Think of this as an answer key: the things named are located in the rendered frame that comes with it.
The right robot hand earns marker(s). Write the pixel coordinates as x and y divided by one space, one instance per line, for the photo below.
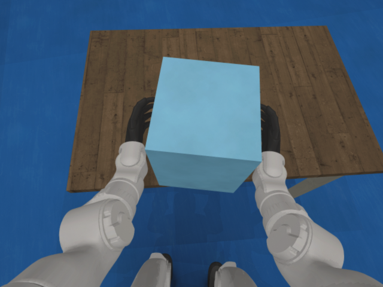
270 134

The table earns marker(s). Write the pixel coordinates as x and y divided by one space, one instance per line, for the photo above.
325 133

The robot right upper arm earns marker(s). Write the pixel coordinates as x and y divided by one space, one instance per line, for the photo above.
307 255

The robot right forearm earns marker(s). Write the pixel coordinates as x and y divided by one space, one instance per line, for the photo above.
272 197

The right robot shin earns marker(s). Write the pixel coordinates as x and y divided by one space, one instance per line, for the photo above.
227 264

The robot right thigh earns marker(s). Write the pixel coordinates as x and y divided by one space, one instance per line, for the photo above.
233 277

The robot left upper arm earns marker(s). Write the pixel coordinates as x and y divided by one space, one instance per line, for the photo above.
92 238

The robot left forearm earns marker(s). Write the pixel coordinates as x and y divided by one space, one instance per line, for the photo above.
127 183

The left robot hand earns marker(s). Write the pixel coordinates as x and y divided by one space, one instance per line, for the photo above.
137 125

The carton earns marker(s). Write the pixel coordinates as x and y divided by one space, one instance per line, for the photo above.
205 128

